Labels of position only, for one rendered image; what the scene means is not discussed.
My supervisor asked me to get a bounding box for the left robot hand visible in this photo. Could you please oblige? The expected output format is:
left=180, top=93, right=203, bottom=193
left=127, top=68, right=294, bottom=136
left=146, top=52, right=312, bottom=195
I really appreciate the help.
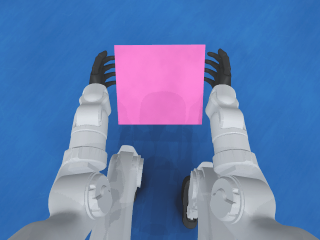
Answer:
left=89, top=50, right=116, bottom=88

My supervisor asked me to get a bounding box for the left robot forearm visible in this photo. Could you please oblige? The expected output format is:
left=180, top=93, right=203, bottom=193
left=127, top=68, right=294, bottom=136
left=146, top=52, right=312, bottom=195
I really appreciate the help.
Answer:
left=48, top=83, right=111, bottom=213

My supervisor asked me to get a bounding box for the right robot forearm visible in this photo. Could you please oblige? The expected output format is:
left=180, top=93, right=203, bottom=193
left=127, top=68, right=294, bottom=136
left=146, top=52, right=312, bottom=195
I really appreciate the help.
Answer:
left=205, top=84, right=269, bottom=186

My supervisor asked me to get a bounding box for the left robot upper arm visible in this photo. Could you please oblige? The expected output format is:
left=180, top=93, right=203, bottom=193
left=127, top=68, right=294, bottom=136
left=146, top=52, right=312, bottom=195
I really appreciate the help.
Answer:
left=7, top=171, right=113, bottom=240

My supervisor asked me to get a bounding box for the right robot hand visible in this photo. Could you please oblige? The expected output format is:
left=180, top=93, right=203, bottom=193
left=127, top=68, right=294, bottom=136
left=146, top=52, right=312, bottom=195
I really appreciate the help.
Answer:
left=204, top=48, right=232, bottom=88

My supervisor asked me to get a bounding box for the right robot foot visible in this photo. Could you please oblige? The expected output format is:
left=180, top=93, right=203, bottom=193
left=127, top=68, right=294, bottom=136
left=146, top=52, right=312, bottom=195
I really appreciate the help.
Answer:
left=181, top=175, right=198, bottom=229

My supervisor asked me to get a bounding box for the left robot foot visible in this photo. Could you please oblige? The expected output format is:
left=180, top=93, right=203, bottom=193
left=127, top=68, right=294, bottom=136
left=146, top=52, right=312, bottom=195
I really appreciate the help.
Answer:
left=133, top=189, right=137, bottom=202

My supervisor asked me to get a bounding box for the right robot upper arm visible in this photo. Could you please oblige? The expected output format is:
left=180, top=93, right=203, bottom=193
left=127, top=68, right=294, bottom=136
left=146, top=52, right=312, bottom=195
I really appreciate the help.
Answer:
left=210, top=174, right=319, bottom=240

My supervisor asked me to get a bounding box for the carton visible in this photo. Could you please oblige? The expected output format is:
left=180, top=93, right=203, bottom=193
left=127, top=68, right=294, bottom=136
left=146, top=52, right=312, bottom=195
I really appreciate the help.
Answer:
left=114, top=44, right=206, bottom=125

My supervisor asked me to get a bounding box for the robot foot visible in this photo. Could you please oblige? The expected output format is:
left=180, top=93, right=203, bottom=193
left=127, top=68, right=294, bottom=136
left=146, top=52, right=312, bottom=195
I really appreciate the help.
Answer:
left=133, top=189, right=137, bottom=202
left=181, top=175, right=198, bottom=229

